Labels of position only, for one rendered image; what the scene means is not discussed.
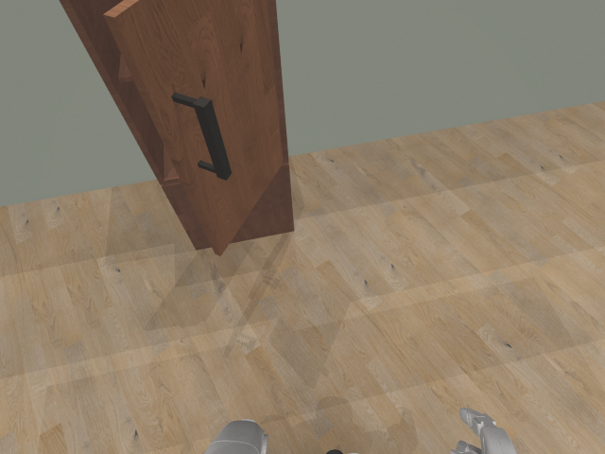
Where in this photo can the robot right hand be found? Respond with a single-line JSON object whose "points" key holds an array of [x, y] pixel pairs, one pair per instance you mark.
{"points": [[493, 440]]}

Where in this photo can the handle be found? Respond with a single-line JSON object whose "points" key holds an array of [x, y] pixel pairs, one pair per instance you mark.
{"points": [[207, 119]]}

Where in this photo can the left robot thigh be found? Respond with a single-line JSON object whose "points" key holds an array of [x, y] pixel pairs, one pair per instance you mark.
{"points": [[239, 437]]}

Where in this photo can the cupboard door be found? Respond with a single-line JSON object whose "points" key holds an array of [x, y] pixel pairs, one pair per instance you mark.
{"points": [[221, 50]]}

